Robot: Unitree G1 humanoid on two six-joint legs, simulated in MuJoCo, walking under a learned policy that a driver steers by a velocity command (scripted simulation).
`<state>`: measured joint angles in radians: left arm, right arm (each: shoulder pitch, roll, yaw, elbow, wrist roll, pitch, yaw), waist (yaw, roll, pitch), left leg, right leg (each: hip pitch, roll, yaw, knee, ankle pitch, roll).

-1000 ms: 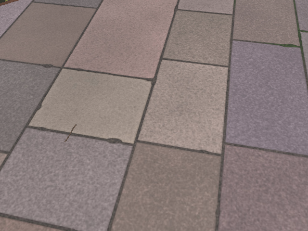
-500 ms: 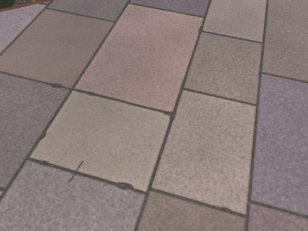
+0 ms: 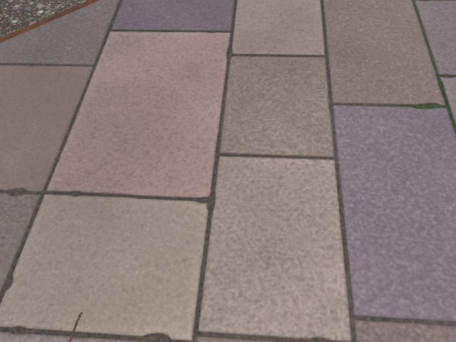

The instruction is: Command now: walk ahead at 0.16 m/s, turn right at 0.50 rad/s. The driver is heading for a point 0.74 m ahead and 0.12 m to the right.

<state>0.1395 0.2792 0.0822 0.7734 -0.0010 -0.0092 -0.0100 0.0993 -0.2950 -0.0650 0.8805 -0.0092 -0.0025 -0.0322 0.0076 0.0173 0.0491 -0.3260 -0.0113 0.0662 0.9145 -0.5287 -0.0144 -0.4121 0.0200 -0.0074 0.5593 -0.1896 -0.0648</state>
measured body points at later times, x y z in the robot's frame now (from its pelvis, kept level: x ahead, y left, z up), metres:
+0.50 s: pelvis +0.15 +0.03 +0.01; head +0.16 +0.05 +0.46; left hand +0.35 +0.26 -0.10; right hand +0.15 -0.27 -0.09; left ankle +0.16 +0.15 -0.73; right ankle +0.11 -0.11 -0.66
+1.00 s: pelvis +0.37 -0.11 +0.01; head +0.39 -0.13 +0.46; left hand +0.57 +0.10 -0.09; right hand +0.35 -0.40 -0.12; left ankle +0.40 +0.05 -0.64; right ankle +0.36 -0.20 -0.73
